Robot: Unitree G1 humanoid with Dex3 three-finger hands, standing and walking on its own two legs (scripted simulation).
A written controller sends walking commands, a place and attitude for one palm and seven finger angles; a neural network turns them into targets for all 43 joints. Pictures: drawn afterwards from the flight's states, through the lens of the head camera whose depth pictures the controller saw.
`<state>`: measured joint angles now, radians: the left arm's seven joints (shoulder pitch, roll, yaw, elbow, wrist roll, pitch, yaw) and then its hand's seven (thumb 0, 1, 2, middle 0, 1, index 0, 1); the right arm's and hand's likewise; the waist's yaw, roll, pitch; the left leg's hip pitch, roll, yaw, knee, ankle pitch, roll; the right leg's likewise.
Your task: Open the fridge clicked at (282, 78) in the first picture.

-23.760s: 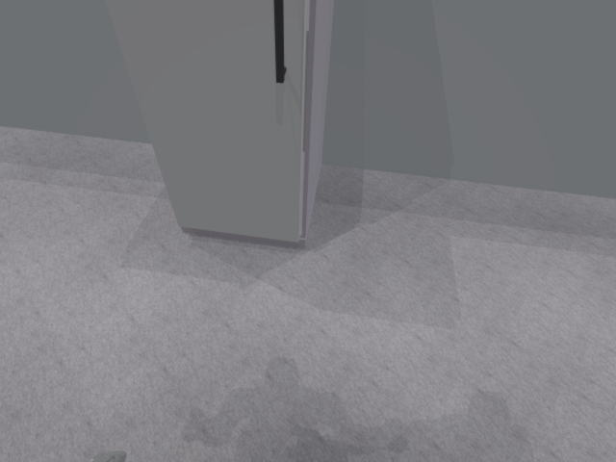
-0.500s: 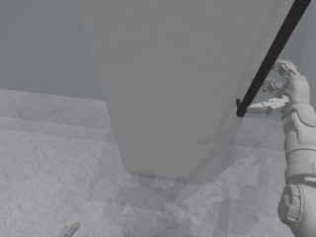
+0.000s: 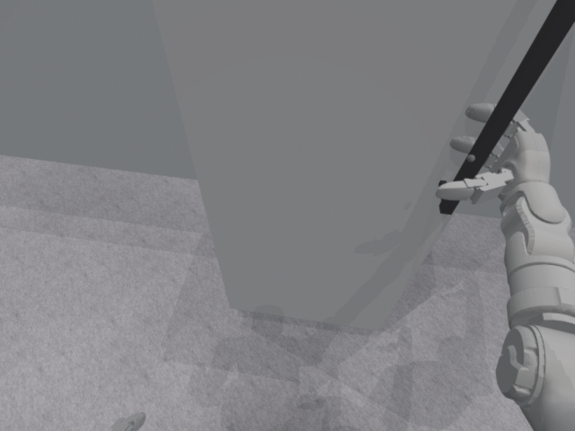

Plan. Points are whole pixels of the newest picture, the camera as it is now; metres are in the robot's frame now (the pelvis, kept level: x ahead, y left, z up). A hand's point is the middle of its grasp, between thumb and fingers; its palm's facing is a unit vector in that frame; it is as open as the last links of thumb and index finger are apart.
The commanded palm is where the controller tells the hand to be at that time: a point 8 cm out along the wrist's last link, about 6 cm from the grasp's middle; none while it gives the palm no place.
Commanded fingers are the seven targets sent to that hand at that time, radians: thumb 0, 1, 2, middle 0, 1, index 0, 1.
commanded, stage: slide the fingers in behind the handle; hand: right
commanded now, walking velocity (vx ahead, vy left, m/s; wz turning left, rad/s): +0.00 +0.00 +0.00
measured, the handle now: (511, 82) +0.50 -0.20 +0.25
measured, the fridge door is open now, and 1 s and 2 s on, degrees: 0 0 0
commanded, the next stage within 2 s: grip the handle and tug to test in 0.78 s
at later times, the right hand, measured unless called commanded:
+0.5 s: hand (464, 161) +0.45 -0.17 +0.16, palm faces +0.04 +1.00 -0.01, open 14.0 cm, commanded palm +0.43 -0.22 +0.16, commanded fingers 0.00 0.50 -0.30 0.30 1.20 0.30 1.20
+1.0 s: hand (465, 158) +0.46 -0.18 +0.16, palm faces +0.02 +1.00 +0.00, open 13.5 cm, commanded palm +0.44 -0.23 +0.16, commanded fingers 0.00 0.17 -0.44 0.34 1.25 0.34 1.25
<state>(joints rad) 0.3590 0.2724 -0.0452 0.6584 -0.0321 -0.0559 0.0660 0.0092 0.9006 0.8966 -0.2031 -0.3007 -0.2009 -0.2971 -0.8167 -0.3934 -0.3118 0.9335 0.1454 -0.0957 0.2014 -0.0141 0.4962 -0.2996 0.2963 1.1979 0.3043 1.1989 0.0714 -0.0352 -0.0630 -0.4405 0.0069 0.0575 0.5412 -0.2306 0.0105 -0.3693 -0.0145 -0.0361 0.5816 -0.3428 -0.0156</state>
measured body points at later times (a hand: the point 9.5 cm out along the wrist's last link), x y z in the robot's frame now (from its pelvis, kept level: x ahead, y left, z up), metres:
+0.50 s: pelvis +0.00 +0.00 +0.00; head +0.03 +0.01 +0.45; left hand +0.09 +0.26 -0.11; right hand +0.44 -0.22 +0.17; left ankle +0.02 +0.12 -0.73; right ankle -0.03 -0.11 -0.73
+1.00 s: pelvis +0.00 +0.00 +0.00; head +0.04 +0.00 +0.45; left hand +0.06 +0.26 -0.12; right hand +0.46 -0.23 +0.16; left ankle +0.02 +0.12 -0.73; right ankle -0.03 -0.11 -0.73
